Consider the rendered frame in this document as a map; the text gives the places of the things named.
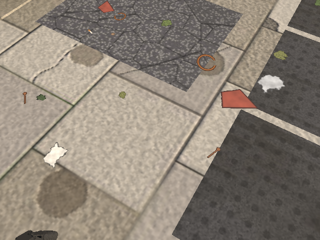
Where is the robot left hand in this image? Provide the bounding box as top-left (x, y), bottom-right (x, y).
top-left (15, 230), bottom-right (58, 240)

